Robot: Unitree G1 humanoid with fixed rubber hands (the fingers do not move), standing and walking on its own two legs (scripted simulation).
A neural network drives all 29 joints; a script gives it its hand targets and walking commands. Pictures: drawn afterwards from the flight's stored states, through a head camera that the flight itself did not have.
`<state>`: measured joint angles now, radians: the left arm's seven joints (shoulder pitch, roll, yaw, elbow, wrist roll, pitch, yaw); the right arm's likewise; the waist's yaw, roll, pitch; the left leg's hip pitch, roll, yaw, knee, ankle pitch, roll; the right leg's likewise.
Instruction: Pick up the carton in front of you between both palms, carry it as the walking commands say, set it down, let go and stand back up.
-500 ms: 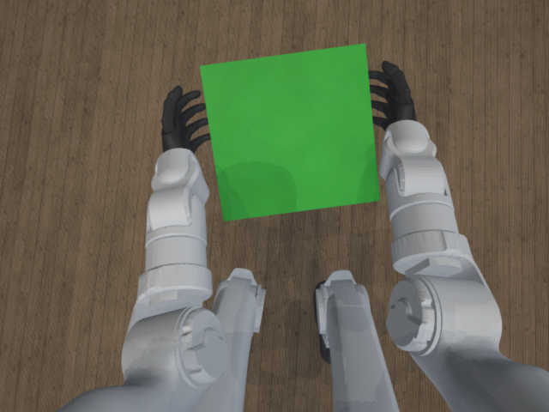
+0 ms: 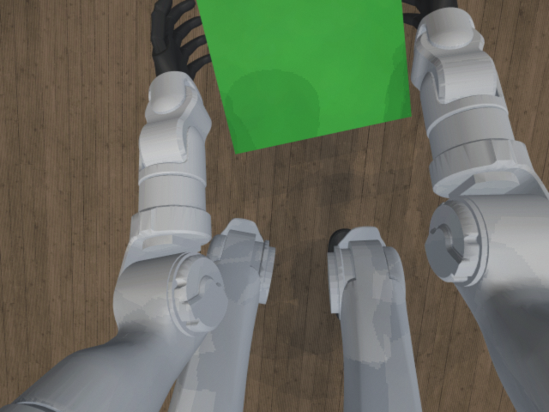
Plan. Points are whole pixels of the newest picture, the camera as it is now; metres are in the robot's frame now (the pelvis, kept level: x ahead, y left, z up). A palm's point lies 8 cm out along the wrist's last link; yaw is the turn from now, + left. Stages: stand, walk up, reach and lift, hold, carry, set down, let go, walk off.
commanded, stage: set down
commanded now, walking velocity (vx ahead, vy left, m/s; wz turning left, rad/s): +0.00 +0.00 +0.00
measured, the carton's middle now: (300, 57) +0.54 -0.01 -0.24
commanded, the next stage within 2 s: none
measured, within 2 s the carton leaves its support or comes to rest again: rests again in 0.80 s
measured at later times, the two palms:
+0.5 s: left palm (192, 75) +0.52 +0.14 -0.21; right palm (408, 15) +0.58 -0.15 -0.21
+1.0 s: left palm (193, 66) +0.53 +0.15 -0.22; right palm (409, 13) +0.59 -0.15 -0.23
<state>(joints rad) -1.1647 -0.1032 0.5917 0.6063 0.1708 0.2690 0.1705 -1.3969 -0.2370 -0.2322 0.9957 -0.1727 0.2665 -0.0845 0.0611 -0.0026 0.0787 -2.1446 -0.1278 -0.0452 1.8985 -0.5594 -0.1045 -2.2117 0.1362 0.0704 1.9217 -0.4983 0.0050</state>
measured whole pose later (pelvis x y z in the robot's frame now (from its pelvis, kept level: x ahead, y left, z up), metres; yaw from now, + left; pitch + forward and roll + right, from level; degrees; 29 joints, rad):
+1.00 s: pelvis +0.02 +0.00 -0.06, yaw +3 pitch +40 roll +6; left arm -1.31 -0.02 0.61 0.76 0.15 0.17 0.09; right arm -1.56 -0.35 -0.24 1.14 -0.17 0.19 0.06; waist 0.04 0.03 0.28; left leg -2.22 -0.15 -0.02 2.16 -0.66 -0.10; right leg -2.27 0.07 0.03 2.21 -0.64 -0.03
